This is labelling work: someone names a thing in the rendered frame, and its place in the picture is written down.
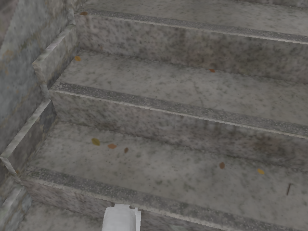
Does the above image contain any robot left thigh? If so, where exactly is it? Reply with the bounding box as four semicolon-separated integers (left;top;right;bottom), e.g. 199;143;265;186
101;203;141;231

